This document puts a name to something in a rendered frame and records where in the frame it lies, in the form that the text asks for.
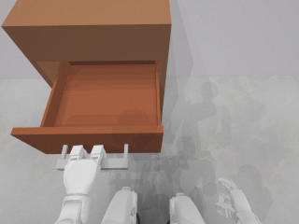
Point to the drawer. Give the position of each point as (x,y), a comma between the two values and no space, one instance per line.
(100,103)

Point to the robot right hand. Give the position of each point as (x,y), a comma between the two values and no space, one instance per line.
(228,206)

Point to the robot thigh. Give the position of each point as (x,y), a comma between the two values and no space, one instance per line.
(183,211)
(121,208)

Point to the robot left hand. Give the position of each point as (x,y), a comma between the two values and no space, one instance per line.
(80,173)

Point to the robot left forearm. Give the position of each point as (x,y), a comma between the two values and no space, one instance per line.
(75,210)

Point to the left robot thigh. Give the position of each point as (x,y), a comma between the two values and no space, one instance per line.
(121,208)

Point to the handle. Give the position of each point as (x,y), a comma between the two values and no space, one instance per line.
(106,164)

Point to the robot right forearm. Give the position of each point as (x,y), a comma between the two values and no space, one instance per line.
(246,217)

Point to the cabinet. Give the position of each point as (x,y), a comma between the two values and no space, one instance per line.
(52,31)

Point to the right robot thigh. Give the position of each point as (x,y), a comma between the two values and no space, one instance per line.
(183,211)

